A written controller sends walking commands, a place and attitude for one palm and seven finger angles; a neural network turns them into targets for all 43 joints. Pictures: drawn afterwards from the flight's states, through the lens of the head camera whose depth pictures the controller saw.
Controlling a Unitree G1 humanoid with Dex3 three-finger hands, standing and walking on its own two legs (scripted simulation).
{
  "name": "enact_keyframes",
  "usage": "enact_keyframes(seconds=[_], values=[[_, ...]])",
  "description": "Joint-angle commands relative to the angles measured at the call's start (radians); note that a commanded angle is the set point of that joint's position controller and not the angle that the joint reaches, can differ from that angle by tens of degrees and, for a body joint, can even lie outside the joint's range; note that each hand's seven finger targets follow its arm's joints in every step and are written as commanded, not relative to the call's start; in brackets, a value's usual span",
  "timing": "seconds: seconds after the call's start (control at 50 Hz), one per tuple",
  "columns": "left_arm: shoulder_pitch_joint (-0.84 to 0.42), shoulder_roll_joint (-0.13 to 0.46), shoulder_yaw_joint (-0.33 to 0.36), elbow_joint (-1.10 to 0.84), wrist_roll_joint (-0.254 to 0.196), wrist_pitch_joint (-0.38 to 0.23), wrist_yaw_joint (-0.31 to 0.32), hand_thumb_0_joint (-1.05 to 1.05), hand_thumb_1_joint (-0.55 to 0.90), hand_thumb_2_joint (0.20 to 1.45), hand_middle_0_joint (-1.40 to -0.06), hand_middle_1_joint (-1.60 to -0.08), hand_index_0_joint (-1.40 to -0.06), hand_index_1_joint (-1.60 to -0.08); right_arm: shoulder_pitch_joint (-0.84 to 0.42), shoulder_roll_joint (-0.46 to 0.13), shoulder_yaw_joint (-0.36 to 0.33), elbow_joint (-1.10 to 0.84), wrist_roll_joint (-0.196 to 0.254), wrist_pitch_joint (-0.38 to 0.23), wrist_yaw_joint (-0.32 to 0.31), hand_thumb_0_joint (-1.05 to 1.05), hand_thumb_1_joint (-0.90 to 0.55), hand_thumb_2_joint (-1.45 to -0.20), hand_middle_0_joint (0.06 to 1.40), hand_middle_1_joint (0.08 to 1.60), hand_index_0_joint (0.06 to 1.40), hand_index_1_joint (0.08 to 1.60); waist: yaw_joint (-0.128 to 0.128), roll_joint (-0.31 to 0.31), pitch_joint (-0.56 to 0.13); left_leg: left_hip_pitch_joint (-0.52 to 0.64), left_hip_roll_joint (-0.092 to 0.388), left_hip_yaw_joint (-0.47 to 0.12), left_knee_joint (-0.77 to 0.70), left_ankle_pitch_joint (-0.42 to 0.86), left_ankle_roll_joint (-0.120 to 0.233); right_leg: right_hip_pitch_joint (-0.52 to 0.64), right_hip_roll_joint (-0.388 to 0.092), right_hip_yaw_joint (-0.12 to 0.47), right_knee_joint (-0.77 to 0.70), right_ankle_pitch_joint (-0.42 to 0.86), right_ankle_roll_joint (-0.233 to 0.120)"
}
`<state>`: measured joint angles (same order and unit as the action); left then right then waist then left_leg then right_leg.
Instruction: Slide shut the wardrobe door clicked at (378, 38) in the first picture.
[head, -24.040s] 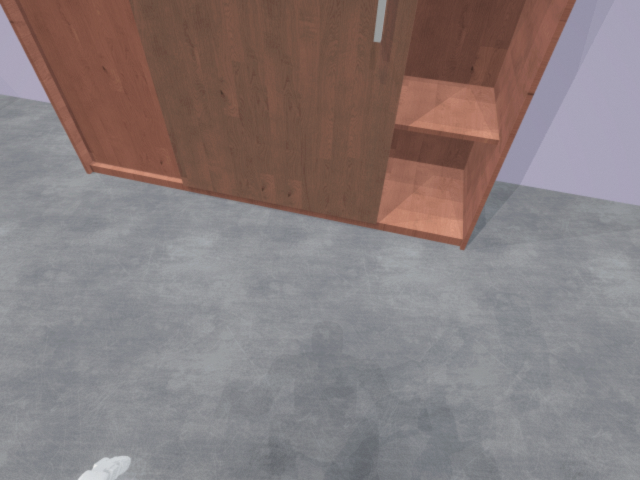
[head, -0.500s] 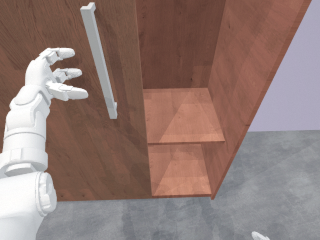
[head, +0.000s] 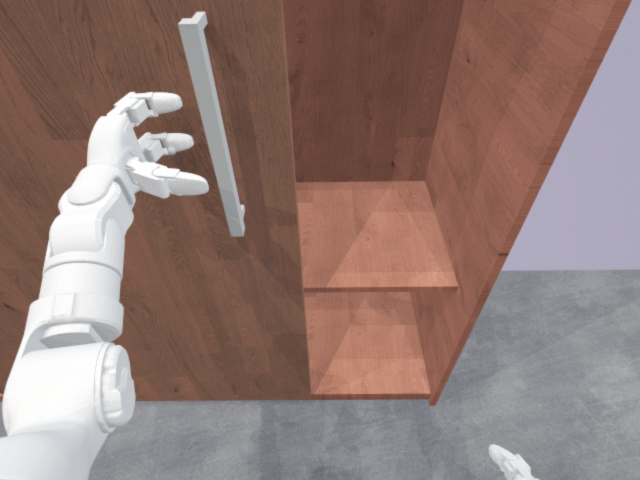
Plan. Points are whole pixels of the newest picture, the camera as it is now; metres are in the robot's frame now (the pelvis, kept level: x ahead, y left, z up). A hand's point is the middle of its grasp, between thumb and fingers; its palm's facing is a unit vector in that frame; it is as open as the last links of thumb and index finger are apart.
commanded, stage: move the hooked fingers beside the handle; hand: left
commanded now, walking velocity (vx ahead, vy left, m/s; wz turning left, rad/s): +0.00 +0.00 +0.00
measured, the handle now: (221, 141) +0.50 +0.14 +0.20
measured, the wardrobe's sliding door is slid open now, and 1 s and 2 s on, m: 0.38 0.38 0.37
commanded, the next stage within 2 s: feel for the door with the fingertips in 1.16 s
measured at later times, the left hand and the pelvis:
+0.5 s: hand (163, 153) +0.44 +0.20 +0.22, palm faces +0.07 -1.00 +0.02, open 14.0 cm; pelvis +0.00 +0.00 +0.00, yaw +0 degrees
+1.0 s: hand (169, 152) +0.45 +0.19 +0.22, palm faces +0.06 -1.00 +0.00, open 14.0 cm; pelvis +0.00 +0.01 +0.00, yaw +0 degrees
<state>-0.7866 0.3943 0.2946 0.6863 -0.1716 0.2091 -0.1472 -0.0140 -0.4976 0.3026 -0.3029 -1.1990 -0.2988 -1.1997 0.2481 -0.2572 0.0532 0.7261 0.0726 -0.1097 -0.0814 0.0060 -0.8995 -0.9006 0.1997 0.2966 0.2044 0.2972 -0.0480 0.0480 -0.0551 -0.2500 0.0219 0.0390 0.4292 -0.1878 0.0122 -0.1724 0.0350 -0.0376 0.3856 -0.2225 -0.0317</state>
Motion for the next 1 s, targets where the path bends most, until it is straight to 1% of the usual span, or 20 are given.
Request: enact_keyframes(seconds=[0.0, 0.08, 0.14, 0.2, 0.24, 0.34, 0.38, 0.4, 0.44, 0.48, 0.54, 0.62, 0.68, 0.72, 0.74, 0.8, 0.84, 0.86, 0.94, 0.98], values=[[-0.466, 0.276, 0.042, -0.212, -0.015, -0.058, -0.024, 0.0, -0.5, 0.3, -0.3, -1.2, -0.3, -1.2, -0.059, -0.155, -0.057, -0.123, 0.003, -0.039, -0.023, 0.0, -0.9, -0.9, 0.2, 0.3, 0.2, 0.3, 0.007, -0.059, -0.226, 0.155, -0.027, -0.039, -0.021, 0.164, 0.035, 0.002, 0.004, 0.03, -0.058, 0.262, 0.014], [-0.549, 0.283, 0.023, -0.212, -0.028, -0.063, -0.047, 0.0, -0.5, 0.3, -0.3, -1.2, -0.3, -1.2, -0.054, -0.161, -0.06, -0.108, 0.006, -0.047, -0.03, 0.0, -0.9, -0.9, 0.2, 0.3, 0.2, 0.3, -0.022, -0.025, -0.207, 0.162, -0.028, -0.044, -0.016, 0.108, 0.037, -0.047, 0.004, 0.036, -0.077, 0.192, 0.016], [-0.596, 0.238, -0.022, -0.283, -0.033, -0.089, -0.055, 0.0, -0.5, 0.3, -0.3, -1.2, -0.3, -1.2, -0.053, -0.157, -0.065, -0.105, 0.007, -0.064, -0.028, 0.0, -0.9, -0.9, 0.2, 0.3, 0.2, 0.3, -0.026, 0.048, -0.269, 0.222, -0.032, -0.05, -0.005, 0.14, 0.032, -0.051, 0.01, 0.032, -0.073, 0.205, 0.009], [-0.6, 0.22, -0.029, -0.263, -0.047, -0.092, -0.057, 0.0, -0.5, 0.3, -0.3, -1.2, -0.3, -1.2, -0.046, -0.161, -0.064, -0.09, 0.006, -0.078, -0.028, 0.0, -0.9, -0.9, 0.2, 0.3, 0.2, 0.3, -0.032, 0.029, -0.281, 0.233, -0.031, -0.066, -0.005, 0.146, 0.03, -0.06, 0.014, 0.023, -0.071, 0.203, 0.008], [-0.559, 0.274, 0.024, -0.213, -0.047, -0.084, -0.052, 0.0, -0.5, 0.3, -0.3, -1.2, -0.3, -1.2, -0.035, -0.172, -0.068, -0.074, 0.002, -0.08, -0.027, 0.0, -0.9, -0.9, 0.2, 0.3, 0.2, 0.3, -0.016, -0.008, -0.281, 0.21, -0.03, -0.065, -0.005, 0.147, 0.032, -0.046, 0.014, 0.02, -0.067, 0.206, 0.008], [-0.481, 0.326, 0.075, -0.111, -0.02, -0.054, -0.032, 0.0, -0.5, 0.3, -0.3, -1.2, -0.3, -1.2, -0.025, -0.175, -0.065, -0.075, -0.001, -0.066, -0.018, 0.0, -0.9, -0.9, 0.2, 0.3, 0.2, 0.3, 0.006, -0.049, -0.254, 0.133, -0.034, -0.051, -0.009, 0.137, 0.036, -0.018, 0.004, 0.027, -0.056, 0.213, 0.013], [-0.495, 0.354, 0.089, -0.087, -0.01, -0.056, -0.028, 0.0, -0.5, 0.3, -0.3, -1.2, -0.3, -1.2, -0.019, -0.176, -0.063, -0.085, -0.001, -0.059, -0.02, 0.0, -0.9, -0.9, 0.2, 0.3, 0.2, 0.3, -0.001, -0.072, -0.231, 0.099, -0.032, -0.05, -0.013, 0.115, 0.035, -0.019, -0.002, 0.033, -0.055, 0.201, 0.016], [-0.501, 0.342, 0.078, -0.098, -0.008, -0.063, -0.031, 0.0, -0.5, 0.3, -0.3, -1.2, -0.3, -1.2, -0.022, -0.173, -0.064, -0.093, -0.002, -0.058, -0.018, 0.0, -0.9, -0.9, 0.2, 0.3, 0.2, 0.3, -0.001, -0.066, -0.236, 0.101, -0.032, -0.045, -0.011, 0.118, 0.036, -0.016, -0.003, 0.038, -0.052, 0.209, 0.017], [-0.467, 0.415, 0.133, -0.134, 0.001, -0.086, -0.033, 0.0, -0.5, 0.3, -0.3, -1.2, -0.3, -1.2, -0.019, -0.178, -0.067, -0.107, -0.003, -0.054, -0.019, 0.0, -0.9, -0.9, 0.2, 0.3, 0.2, 0.3, 0.021, -0.044, -0.28, 0.111, -0.03, -0.04, -0.003, 0.154, 0.036, 0.021, -0.002, 0.041, -0.04, 0.248, 0.014], [-0.537, 0.313, 0.04, -0.196, -0.011, -0.114, -0.048, 0.0, -0.5, 0.3, -0.3, -1.2, -0.3, -1.2, -0.024, -0.163, -0.064, -0.119, 0.002, -0.058, -0.019, 0.0, -0.9, -0.9, 0.2, 0.3, 0.2, 0.3, -0.009, -0.001, -0.269, 0.152, -0.029, -0.044, -0.004, 0.156, 0.034, -0.011, 0.004, 0.034, -0.046, 0.247, 0.012], [-0.54, 0.318, 0.046, -0.24, -0.027, -0.128, -0.063, 0.0, -0.5, 0.3, -0.3, -1.2, -0.3, -1.2, -0.021, -0.172, -0.071, -0.114, 0.002, -0.068, -0.022, 0.0, -0.9, -0.9, 0.2, 0.3, 0.2, 0.3, -0.011, -0.012, -0.296, 0.195, -0.024, -0.047, 0.008, 0.178, 0.037, -0.024, 0.013, 0.033, -0.047, 0.261, 0.013], [-0.591, 0.247, -0.009, -0.205, -0.041, -0.094, -0.072, 0.0, -0.5, 0.3, -0.3, -1.2, -0.3, -1.2, -0.024, -0.169, -0.067, -0.094, 0.008, -0.076, -0.027, 0.0, -0.9, -0.9, 0.2, 0.3, 0.2, 0.3, -0.035, 0.019, -0.249, 0.205, -0.024, -0.061, -0.004, 0.139, 0.031, -0.083, 0.016, 0.02, -0.062, 0.202, 0.012], [-0.582, 0.214, -0.027, -0.212, -0.032, -0.07, -0.052, 0.0, -0.5, 0.3, -0.3, -1.2, -0.3, -1.2, -0.026, -0.167, -0.067, -0.088, 0.005, -0.082, -0.021, 0.0, -0.9, -0.9, 0.2, 0.3, 0.2, 0.3, -0.029, 0.059, -0.264, 0.227, -0.023, -0.072, -0.006, 0.149, 0.025, -0.102, 0.016, 0.012, -0.058, 0.183, 0.005], [-0.575, 0.203, -0.031, -0.212, -0.029, -0.063, -0.042, 0.0, -0.5, 0.3, -0.3, -1.2, -0.3, -1.2, -0.022, -0.166, -0.067, -0.085, 0.002, -0.082, -0.018, 0.0, -0.9, -0.9, 0.2, 0.3, 0.2, 0.3, -0.028, 0.042, -0.284, 0.236, -0.021, -0.078, -0.005, 0.177, 0.021, -0.092, 0.017, 0.008, -0.052, 0.203, 0.004], [-0.532, 0.244, 0.014, -0.177, -0.026, -0.057, -0.033, 0.0, -0.5, 0.3, -0.3, -1.2, -0.3, -1.2, -0.014, -0.172, -0.069, -0.078, -0.001, -0.079, -0.018, 0.0, -0.9, -0.9, 0.2, 0.3, 0.2, 0.3, -0.011, -0.005, -0.28, 0.214, -0.022, -0.078, 0.0, 0.185, 0.025, -0.078, 0.02, 0.006, -0.049, 0.209, 0.002], [-0.515, 0.254, 0.037, -0.205, -0.032, -0.061, -0.026, 0.0, -0.5, 0.3, -0.3, -1.2, -0.3, -1.2, -0.023, -0.167, -0.068, -0.092, -0.002, -0.076, -0.015, 0.0, -0.9, -0.9, 0.2, 0.3, 0.2, 0.3, -0.001, -0.042, -0.312, 0.207, -0.022, -0.068, -0.001, 0.218, 0.028, -0.032, 0.014, 0.012, -0.036, 0.262, 0.006], [-0.491, 0.306, 0.075, -0.174, -0.022, -0.065, -0.017, 0.0, -0.5, 0.3, -0.3, -1.2, -0.3, -1.2, -0.02, -0.172, -0.065, -0.09, -0.005, -0.067, -0.015, 0.0, -0.9, -0.9, 0.2, 0.3, 0.2, 0.3, 0.011, -0.061, -0.287, 0.171, -0.023, -0.06, -0.002, 0.204, 0.03, -0.02, 0.014, 0.015, -0.037, 0.253, 0.008], [-0.515, 0.299, 0.065, -0.178, -0.017, -0.07, -0.013, 0.0, -0.5, 0.3, -0.3, -1.2, -0.3, -1.2, -0.023, -0.167, -0.062, -0.094, -0.005, -0.064, -0.016, 0.0, -0.9, -0.9, 0.2, 0.3, 0.2, 0.3, -0.001, -0.06, -0.272, 0.164, -0.022, -0.058, -0.008, 0.199, 0.032, -0.021, 0.01, 0.016, -0.037, 0.256, 0.01], [-0.491, 0.321, 0.072, -0.259, 0.006, -0.09, -0.006, 0.0, -0.5, 0.3, -0.3, -1.2, -0.3, -1.2, -0.032, -0.163, -0.064, -0.12, -0.005, -0.056, -0.013, 0.0, -0.9, -0.9, 0.2, 0.3, 0.2, 0.3, 0.021, 0.006, -0.321, 0.207, -0.021, -0.054, 0.0, 0.256, 0.027, 0.005, 0.012, 0.02, -0.027, 0.298, 0.003], [-0.502, 0.262, 0.028, -0.277, -0.006, -0.089, -0.015, 0.0, -0.5, 0.3, -0.3, -1.2, -0.3, -1.2, -0.04, -0.154, -0.063, -0.124, 0.0, -0.055, -0.015, 0.0, -0.9, -0.9, 0.2, 0.3, 0.2, 0.3, 0.006, 0.021, -0.302, 0.223, -0.019, -0.053, -0.001, 0.259, 0.027, -0.008, 0.014, 0.018, -0.034, 0.303, 0.004]])
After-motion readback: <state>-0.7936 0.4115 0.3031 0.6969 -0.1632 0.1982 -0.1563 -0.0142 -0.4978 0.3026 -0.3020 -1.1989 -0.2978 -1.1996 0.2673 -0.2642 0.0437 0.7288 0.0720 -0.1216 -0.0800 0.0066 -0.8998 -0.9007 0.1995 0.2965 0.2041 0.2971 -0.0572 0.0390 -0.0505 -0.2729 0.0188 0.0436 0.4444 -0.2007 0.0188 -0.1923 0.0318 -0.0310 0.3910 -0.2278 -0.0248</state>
